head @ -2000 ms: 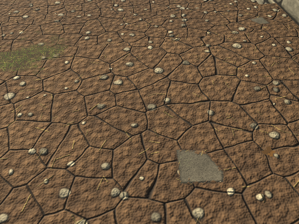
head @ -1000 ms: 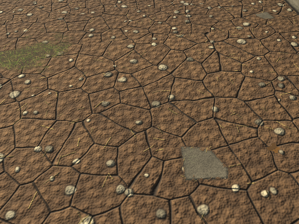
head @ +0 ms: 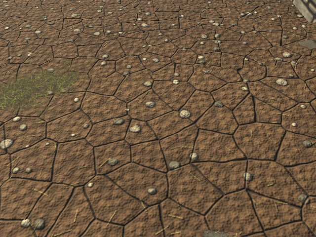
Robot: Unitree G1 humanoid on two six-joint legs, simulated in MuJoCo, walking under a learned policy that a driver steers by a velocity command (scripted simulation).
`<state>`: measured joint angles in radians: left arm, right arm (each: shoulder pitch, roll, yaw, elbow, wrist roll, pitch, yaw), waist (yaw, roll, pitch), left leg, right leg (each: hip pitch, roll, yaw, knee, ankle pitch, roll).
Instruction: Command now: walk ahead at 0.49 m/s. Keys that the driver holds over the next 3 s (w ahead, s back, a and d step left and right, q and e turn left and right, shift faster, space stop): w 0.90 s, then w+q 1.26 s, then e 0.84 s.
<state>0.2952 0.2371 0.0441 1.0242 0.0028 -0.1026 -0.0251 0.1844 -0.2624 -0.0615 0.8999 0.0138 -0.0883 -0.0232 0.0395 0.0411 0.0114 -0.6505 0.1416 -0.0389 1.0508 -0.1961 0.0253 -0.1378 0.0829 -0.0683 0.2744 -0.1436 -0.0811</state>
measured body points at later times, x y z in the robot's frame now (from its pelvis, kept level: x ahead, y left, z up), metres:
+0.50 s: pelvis +0.29 +0.08 +0.00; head +0.31 +0.09 +0.45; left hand +0.39 +0.35 -0.13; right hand +0.33 -0.18 -0.13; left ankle +0.30 +0.16 -0.75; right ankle +0.32 -0.09 -0.66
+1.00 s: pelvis +0.57 +0.01 -0.01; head +0.59 +0.00 +0.44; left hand +0.65 +0.28 -0.13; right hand +0.63 -0.26 -0.15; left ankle +0.52 +0.16 -0.65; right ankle +0.61 -0.07 -0.75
